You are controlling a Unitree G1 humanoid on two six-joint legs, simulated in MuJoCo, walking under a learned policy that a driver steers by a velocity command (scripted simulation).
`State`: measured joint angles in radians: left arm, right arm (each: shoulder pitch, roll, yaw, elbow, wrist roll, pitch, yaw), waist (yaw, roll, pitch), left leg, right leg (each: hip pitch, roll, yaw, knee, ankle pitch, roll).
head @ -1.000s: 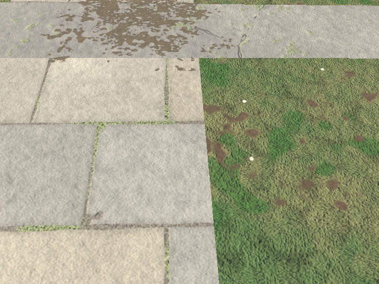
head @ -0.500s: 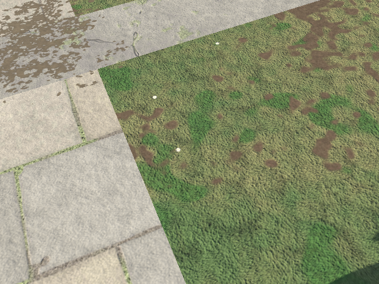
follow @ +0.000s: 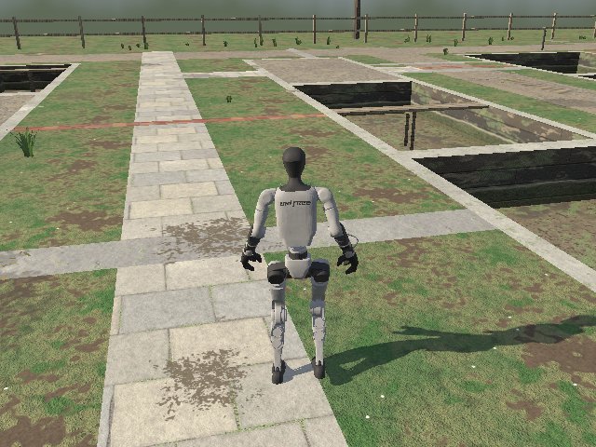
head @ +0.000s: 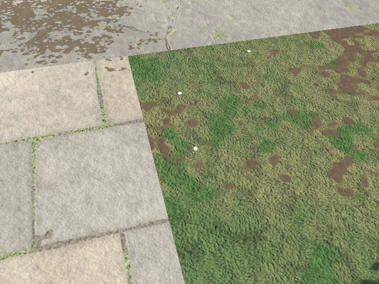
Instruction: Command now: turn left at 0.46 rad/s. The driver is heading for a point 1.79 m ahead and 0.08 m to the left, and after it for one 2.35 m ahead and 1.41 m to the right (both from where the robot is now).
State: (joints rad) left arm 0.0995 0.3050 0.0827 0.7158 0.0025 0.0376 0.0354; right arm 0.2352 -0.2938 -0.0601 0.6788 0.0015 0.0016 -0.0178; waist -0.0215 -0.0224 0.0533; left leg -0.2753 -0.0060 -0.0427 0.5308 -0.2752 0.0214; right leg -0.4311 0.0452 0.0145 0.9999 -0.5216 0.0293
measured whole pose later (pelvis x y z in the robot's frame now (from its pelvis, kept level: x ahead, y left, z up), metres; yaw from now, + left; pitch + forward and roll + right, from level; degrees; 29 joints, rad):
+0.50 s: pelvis -0.01 -0.04 +0.01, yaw +15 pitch +1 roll +0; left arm 0.20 0.24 0.05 0.71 0.01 0.00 0.03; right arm 0.19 -0.32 -0.09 0.65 0.00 0.06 -0.03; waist 0.03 0.03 0.05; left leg -0.43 0.01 -0.08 0.92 -0.43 -0.09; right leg -0.22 -0.02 -0.06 0.43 -0.22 -0.03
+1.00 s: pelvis -0.02 -0.05 -0.01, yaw +2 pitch +1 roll +1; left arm 0.22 0.31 0.07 0.65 0.01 0.02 -0.02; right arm 0.12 -0.31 -0.08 0.67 0.00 0.03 -0.05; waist 0.02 0.05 0.06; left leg -0.44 0.03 -0.01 1.06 -0.58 -0.06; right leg -0.35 0.03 -0.02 0.65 -0.33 -0.08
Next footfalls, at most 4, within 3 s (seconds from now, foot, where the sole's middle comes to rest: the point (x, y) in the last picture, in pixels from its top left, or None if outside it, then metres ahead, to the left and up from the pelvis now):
0.22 right None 0.05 -0.13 -0.77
0.58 left None -0.02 0.12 -0.77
0.92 right None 0.03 -0.13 -0.77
1.44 left None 0.05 0.10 -0.77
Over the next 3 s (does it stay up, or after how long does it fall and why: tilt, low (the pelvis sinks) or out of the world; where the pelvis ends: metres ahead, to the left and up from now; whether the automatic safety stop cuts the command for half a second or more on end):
stays up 0.57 0.19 -0.01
